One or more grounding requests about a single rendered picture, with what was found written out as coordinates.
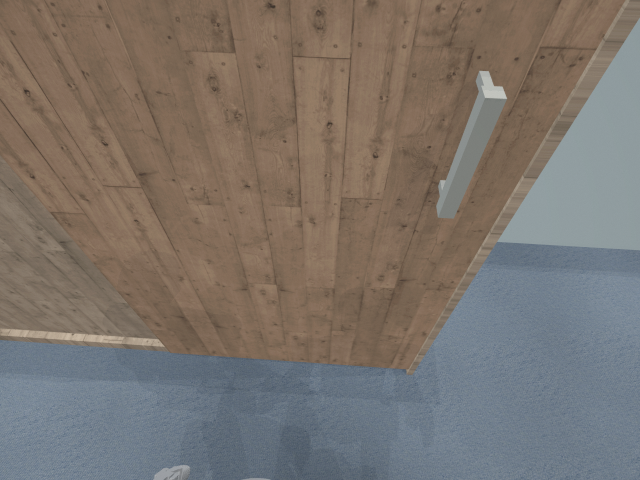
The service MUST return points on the wardrobe door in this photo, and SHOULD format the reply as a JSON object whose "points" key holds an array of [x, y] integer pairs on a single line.
{"points": [[47, 283], [259, 178]]}

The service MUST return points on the handle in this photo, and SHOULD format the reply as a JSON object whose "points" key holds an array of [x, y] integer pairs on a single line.
{"points": [[483, 118]]}

